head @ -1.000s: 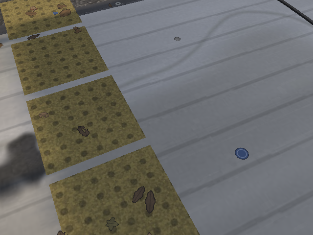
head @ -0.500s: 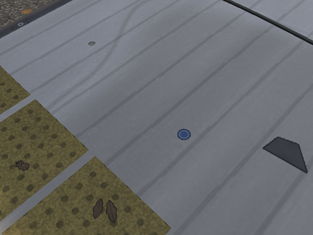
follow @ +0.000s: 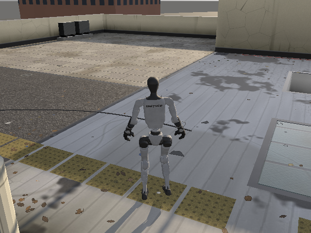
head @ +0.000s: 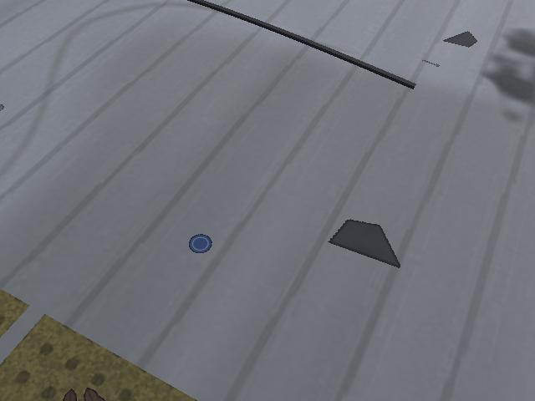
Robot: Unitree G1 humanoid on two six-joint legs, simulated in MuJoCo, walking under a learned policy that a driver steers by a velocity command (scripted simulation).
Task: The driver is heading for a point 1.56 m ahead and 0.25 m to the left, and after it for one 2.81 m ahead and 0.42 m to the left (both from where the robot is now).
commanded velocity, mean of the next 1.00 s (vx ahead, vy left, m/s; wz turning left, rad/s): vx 0.33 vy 0.00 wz -0.15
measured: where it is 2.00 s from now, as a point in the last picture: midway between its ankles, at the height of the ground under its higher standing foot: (295, 239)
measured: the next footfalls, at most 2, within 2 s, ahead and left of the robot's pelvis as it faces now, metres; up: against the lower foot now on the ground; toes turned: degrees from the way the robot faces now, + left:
right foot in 0.28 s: +0.01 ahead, -0.14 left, +0.00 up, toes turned -5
left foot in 0.74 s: +0.38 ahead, +0.06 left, +0.00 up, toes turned -5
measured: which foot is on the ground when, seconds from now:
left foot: down 0.00-0.28, up 0.30-0.72, down 0.74-1.00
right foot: up 0.00-0.26, down 0.28-0.76, up 0.78-1.00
